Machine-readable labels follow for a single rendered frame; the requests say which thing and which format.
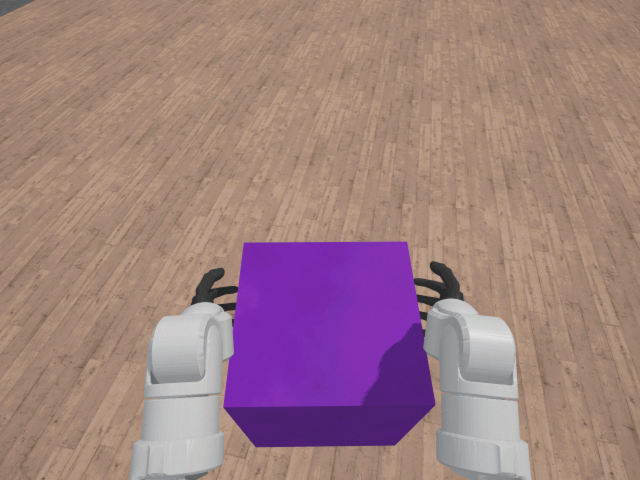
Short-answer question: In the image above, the left robot hand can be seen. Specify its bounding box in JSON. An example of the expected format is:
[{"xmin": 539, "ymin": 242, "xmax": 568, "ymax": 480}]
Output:
[{"xmin": 190, "ymin": 268, "xmax": 238, "ymax": 327}]

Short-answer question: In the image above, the carton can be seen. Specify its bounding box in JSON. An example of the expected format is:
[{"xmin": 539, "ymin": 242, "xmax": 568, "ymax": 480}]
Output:
[{"xmin": 223, "ymin": 242, "xmax": 436, "ymax": 447}]

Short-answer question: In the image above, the left robot forearm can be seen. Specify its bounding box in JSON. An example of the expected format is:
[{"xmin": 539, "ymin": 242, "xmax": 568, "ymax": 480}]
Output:
[{"xmin": 129, "ymin": 302, "xmax": 234, "ymax": 480}]

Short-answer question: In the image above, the right robot forearm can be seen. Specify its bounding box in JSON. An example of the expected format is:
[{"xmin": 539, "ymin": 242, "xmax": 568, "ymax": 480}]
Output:
[{"xmin": 423, "ymin": 299, "xmax": 532, "ymax": 480}]

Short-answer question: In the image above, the right robot hand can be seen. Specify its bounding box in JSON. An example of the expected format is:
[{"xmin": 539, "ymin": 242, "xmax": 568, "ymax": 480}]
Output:
[{"xmin": 414, "ymin": 261, "xmax": 464, "ymax": 337}]

